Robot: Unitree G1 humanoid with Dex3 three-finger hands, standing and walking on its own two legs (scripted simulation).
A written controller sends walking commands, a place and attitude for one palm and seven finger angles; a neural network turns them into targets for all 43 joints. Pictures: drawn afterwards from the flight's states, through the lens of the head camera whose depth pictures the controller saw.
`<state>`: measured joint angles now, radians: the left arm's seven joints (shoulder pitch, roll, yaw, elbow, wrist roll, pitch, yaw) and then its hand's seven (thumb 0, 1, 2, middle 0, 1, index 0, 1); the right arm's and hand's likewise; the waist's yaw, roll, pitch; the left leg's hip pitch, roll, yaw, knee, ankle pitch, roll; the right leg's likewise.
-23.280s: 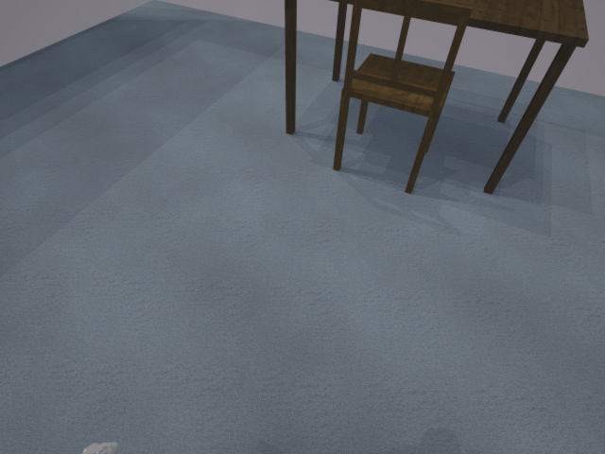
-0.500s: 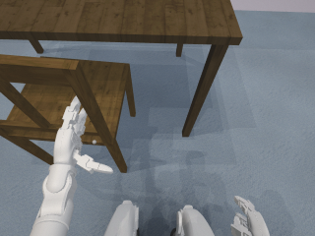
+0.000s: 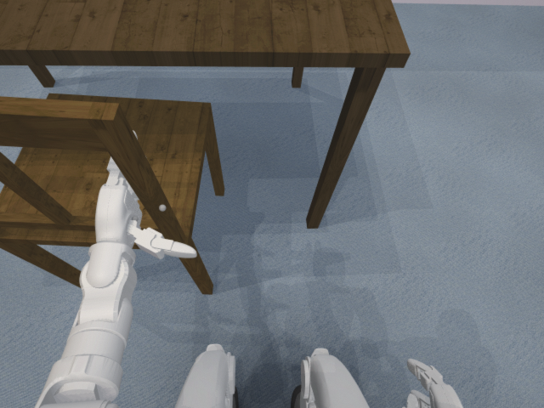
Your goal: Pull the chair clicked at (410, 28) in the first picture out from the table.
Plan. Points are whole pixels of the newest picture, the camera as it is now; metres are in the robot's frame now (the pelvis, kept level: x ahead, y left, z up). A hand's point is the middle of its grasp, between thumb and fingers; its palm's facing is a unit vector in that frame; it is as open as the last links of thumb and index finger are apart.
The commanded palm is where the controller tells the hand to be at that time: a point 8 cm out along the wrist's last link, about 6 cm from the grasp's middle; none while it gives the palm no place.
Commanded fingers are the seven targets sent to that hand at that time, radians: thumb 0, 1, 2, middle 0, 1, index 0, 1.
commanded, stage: push the fingers through the gap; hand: left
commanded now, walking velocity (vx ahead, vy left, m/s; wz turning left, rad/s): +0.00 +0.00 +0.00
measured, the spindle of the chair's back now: (24, 186) +0.43 +0.38 +0.00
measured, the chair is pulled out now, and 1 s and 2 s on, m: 0.03 0.03 0.03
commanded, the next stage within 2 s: hook a spindle and tug to test in 1.00 s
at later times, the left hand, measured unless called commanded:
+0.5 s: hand (161, 183) +0.43 +0.17 +0.02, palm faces +0.06 -1.00 -0.02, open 16.9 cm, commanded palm +0.41 +0.22 +0.02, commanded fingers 0.00 -0.50 0.30 -0.06 -0.08 -0.06 -0.08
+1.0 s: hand (162, 175) +0.45 +0.17 +0.02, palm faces +0.06 -1.00 -0.02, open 16.9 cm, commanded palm +0.42 +0.22 +0.02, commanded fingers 0.00 -0.50 0.30 -0.06 -0.08 -0.06 -0.08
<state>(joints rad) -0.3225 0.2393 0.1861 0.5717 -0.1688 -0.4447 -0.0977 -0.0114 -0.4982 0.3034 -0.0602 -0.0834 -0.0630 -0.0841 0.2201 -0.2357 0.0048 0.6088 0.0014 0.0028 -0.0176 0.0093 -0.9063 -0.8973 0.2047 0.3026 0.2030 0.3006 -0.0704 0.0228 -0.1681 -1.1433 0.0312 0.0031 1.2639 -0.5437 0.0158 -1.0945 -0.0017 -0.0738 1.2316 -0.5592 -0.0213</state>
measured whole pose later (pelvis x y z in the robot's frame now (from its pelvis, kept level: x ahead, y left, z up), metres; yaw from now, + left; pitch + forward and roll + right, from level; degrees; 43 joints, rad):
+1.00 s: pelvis +0.00 +0.00 +0.00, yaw -1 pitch +26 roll -2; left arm -0.57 0.31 0.30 0.86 -0.14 -0.50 -0.12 -0.01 -0.50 0.30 -0.06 -0.08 -0.06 -0.08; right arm 0.27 -0.24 0.01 0.63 -0.01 0.06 0.00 0.01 -0.91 -0.90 0.20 0.30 0.20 0.30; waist -0.12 0.02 -0.16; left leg -1.18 0.04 0.01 1.26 -0.54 0.02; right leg -1.13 0.01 -0.07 1.23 -0.54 -0.02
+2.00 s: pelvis +0.00 +0.01 +0.00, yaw -1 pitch +26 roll -3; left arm -0.55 0.28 0.24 0.83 -0.15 -0.49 -0.10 0.00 0.09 0.81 -0.50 -1.44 -0.50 -1.44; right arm 0.26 -0.24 0.00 0.63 -0.02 0.05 0.02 0.01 -0.91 -0.90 0.20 0.30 0.20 0.30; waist -0.10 0.03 -0.17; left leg -1.17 0.03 0.00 1.27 -0.54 0.02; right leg -1.12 0.00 -0.07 1.22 -0.55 -0.01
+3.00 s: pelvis +0.00 +0.00 +0.00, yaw +0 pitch +24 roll -2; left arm -0.41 0.25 0.21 0.69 -0.15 -0.43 -0.10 -0.01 -0.11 0.50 -0.49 -1.41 -0.49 -1.41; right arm 0.22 -0.23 0.00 0.60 0.00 0.04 0.00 0.01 -0.91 -0.90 0.20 0.30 0.20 0.30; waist -0.08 0.02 -0.17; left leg -1.13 0.03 0.00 1.25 -0.54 0.01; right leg -1.09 0.00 -0.07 1.22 -0.56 -0.03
